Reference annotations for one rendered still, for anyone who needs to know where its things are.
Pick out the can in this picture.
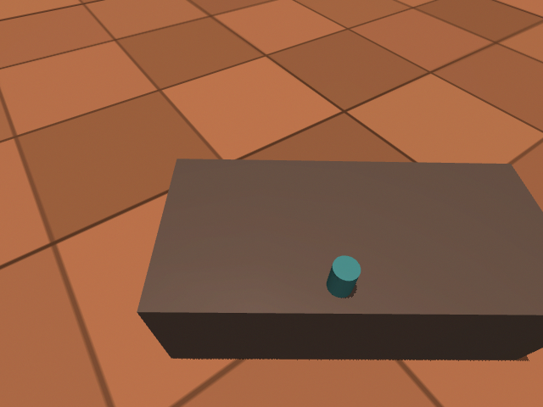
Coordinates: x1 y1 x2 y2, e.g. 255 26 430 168
327 255 361 298

